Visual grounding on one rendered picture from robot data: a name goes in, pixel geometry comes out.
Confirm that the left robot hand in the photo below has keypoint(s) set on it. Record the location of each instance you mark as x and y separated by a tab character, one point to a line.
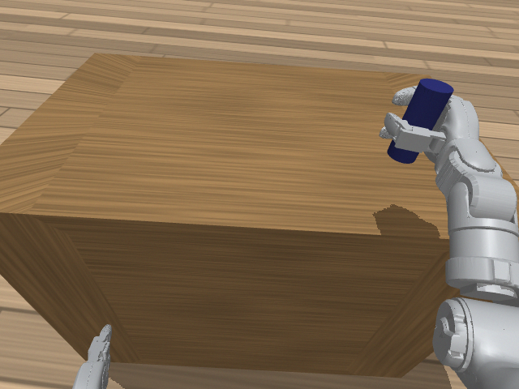
94	374

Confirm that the can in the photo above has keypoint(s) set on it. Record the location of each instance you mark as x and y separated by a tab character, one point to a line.
424	109

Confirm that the right robot hand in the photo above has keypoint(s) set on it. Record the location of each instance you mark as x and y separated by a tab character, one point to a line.
458	120

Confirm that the right robot arm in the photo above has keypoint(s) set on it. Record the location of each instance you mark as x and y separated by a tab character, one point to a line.
479	340

